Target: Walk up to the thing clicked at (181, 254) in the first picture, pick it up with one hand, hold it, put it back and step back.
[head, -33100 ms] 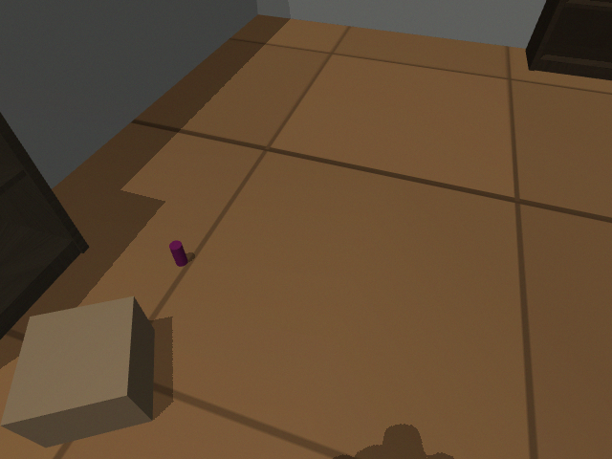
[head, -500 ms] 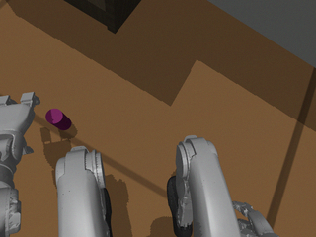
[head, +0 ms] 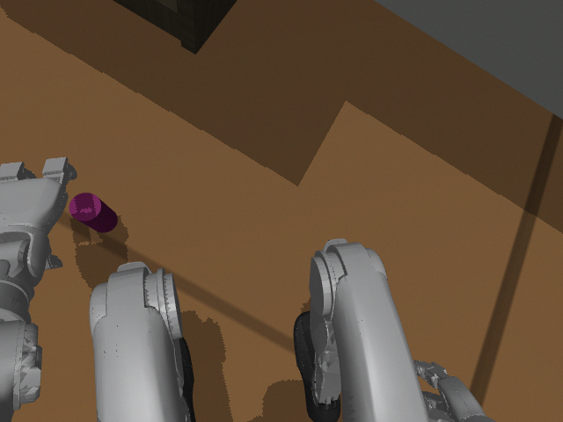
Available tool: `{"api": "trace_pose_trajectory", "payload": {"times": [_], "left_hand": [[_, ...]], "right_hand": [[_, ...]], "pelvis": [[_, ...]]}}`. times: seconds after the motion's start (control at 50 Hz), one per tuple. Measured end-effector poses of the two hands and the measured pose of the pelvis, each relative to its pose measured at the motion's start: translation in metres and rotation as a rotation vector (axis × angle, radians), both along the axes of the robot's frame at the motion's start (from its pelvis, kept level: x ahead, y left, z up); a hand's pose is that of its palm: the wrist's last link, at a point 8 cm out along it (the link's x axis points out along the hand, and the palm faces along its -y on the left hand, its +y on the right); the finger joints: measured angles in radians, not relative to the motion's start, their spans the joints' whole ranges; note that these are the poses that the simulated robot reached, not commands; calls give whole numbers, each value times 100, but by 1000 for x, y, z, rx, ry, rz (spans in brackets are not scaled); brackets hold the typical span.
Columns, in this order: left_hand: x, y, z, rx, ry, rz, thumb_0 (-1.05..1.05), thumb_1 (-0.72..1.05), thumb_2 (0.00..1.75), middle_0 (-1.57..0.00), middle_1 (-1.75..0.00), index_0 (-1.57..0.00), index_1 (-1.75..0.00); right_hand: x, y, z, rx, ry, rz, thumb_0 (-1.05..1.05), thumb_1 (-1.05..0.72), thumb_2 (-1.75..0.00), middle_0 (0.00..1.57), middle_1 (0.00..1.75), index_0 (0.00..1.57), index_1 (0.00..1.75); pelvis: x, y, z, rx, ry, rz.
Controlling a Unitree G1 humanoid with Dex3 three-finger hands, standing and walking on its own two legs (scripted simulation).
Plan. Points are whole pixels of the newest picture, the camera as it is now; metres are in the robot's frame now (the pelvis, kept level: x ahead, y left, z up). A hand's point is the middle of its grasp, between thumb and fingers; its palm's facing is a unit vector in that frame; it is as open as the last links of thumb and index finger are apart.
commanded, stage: approach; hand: left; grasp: from above
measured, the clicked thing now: (95, 214) +0.44 +0.27 -0.27
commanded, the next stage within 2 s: close in in 0.50 s
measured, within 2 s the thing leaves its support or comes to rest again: neither
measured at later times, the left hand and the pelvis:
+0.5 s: hand (71, 209) +0.42 +0.27 -0.17, palm faces -0.49 -0.11 -0.86, open 14.2 cm; pelvis +0.00 -0.01 +0.01, yaw +0 degrees
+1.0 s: hand (80, 211) +0.42 +0.27 -0.20, palm faces -0.43 -0.08 -0.90, open 14.3 cm; pelvis +0.00 +0.00 -0.01, yaw -1 degrees
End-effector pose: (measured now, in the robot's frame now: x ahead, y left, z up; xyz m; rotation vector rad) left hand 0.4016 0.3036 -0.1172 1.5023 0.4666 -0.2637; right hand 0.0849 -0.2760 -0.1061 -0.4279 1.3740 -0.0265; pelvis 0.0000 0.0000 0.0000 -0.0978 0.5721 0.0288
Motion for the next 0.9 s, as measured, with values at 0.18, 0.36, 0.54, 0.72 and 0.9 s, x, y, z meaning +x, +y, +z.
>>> {"api": "trace_pose_trajectory", "payload": {"times": [0.18,0.36,0.54,0.72,0.9], "left_hand": [[47,-48,14,3,-82,-43,0,-56,103,-9,-101,-9,-102],[63,-61,19,12,-14,45,1,-57,103,-9,-102,-8,-102],[13,-24,7,-9,62,64,1,-56,101,-9,-102,-9,-102],[-6,-7,6,-2,27,-19,0,-57,102,-9,-100,-9,-101],[17,-28,-16,-22,0,-26,0,-56,103,-9,-98,-8,-99]], "right_hand": [[-16,-2,6,-7,-2,-35,0,-92,-90,20,30,20,30],[-51,-2,10,29,50,-99,0,-92,-90,20,30,20,30],[-60,1,2,53,103,-91,1,-92,-90,20,30,20,30],[-19,-2,3,1,15,5,1,-91,-90,21,30,20,30],[4,-2,10,-32,-63,65,0,-91,-90,20,30,20,30]], "pelvis": [[0,-1,3,4,16,-3],[-1,-4,9,7,16,-17],[-5,-5,5,11,-10,-10],[-7,-1,1,3,-20,3],[-5,1,-7,-14,-28,-2]]}}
